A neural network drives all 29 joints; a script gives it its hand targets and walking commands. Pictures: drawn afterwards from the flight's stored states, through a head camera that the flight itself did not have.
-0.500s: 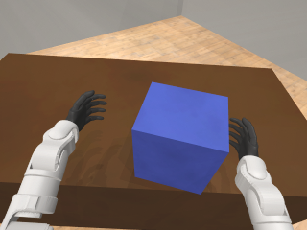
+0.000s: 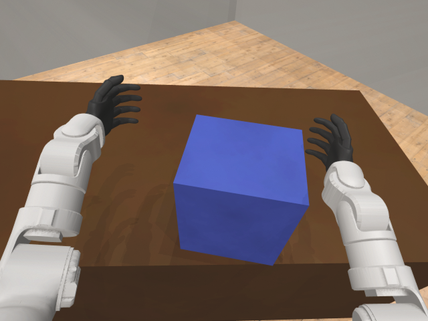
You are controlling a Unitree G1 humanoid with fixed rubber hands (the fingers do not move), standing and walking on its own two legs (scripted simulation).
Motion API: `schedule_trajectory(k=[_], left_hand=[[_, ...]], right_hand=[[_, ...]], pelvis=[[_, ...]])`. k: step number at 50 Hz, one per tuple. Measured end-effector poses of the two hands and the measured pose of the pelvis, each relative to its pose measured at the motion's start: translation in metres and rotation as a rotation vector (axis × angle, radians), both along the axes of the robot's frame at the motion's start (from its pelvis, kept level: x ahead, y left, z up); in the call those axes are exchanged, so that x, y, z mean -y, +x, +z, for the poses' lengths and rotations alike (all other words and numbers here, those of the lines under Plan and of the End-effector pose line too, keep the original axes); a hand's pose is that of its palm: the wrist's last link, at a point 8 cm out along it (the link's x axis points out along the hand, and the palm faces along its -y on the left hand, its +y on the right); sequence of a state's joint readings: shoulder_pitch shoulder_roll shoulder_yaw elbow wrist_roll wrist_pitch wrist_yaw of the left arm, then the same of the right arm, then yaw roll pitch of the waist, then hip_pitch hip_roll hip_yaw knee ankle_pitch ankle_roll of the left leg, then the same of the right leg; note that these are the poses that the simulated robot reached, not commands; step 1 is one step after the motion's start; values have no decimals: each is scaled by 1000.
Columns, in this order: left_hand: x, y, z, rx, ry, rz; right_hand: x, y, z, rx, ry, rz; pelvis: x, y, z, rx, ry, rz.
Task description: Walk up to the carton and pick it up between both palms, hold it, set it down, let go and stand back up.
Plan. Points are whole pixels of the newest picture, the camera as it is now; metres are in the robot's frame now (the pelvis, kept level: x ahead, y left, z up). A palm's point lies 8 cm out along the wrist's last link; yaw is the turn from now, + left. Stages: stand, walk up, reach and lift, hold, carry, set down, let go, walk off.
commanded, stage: reach and lift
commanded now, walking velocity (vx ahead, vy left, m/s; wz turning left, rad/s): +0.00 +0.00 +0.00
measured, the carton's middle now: (236, 193) +0.39 -0.04 +0.00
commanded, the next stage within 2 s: none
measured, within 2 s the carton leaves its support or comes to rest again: neither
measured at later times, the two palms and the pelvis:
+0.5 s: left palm (118, 92) +0.47 +0.18 +0.20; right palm (334, 137) +0.40 -0.20 +0.17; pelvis +0.00 +0.00 +0.00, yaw +0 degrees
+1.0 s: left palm (136, 144) +0.45 +0.17 +0.09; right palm (323, 166) +0.39 -0.21 +0.09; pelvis +0.00 +0.00 +0.00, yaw +0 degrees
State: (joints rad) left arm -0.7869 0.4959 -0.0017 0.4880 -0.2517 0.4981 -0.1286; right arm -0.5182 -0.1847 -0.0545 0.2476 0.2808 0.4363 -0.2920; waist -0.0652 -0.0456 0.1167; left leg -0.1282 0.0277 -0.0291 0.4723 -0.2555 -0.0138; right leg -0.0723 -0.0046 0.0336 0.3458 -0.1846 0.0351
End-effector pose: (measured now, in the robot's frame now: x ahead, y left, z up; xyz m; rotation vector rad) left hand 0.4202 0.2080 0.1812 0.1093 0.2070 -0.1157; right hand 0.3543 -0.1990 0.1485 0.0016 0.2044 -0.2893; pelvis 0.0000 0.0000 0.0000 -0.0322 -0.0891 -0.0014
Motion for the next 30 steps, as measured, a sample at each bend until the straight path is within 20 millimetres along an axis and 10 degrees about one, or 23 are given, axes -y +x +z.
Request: schedule_trajectory(k=[19,30], left_hand=[[18,44,32,11,-64,27],[31,46,-6,-35,-75,18]], right_hand=[[1,41,32,21,21,-30],[1,40,4,-8,61,-56]], pelvis=[[0,0,1,-58,0,-2],[0,0,1,-74,0,-3]])
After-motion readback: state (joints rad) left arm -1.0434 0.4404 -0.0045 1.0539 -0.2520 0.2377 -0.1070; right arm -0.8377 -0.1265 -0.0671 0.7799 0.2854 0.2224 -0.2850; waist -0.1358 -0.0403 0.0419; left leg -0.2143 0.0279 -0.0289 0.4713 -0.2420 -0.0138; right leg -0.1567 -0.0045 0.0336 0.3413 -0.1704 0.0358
